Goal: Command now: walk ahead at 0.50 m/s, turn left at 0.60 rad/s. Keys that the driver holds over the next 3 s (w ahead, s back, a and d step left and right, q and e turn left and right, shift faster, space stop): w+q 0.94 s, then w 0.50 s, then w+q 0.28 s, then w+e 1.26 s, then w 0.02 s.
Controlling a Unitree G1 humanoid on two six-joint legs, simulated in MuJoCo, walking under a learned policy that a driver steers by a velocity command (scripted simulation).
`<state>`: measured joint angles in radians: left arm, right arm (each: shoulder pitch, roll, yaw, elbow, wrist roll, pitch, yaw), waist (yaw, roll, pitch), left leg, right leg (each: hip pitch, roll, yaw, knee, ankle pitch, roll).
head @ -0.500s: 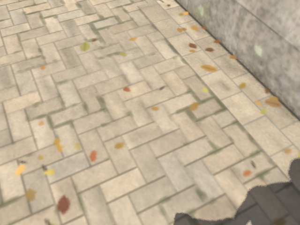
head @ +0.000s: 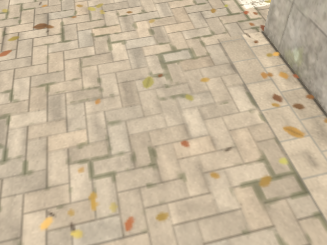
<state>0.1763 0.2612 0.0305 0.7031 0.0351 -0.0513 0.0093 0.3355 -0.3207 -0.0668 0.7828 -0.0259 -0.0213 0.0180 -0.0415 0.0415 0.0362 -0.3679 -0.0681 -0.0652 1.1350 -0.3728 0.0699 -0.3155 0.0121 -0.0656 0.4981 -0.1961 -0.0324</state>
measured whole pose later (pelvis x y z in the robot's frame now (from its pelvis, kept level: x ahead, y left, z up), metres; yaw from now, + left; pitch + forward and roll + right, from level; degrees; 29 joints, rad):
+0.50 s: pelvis +0.25 +0.07 -0.01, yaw +18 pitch +1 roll -1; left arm 0.30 0.27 0.03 0.78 0.02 -0.04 -0.01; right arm 0.16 -0.28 -0.05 0.71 -0.02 -0.01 0.02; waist 0.04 -0.01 0.07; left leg -0.37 -0.10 0.04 0.55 -0.20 0.11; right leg -0.35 -0.09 -0.05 1.21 -0.39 0.02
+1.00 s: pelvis +0.54 +0.15 -0.01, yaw +35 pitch +1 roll +0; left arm 0.10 0.27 0.02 0.67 0.04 -0.05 0.01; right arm 0.40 -0.31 -0.07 0.83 -0.01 -0.04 0.00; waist -0.07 0.02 0.04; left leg -0.20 -0.14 -0.15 1.02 -0.44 0.09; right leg -0.42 0.02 -0.03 0.59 -0.18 -0.04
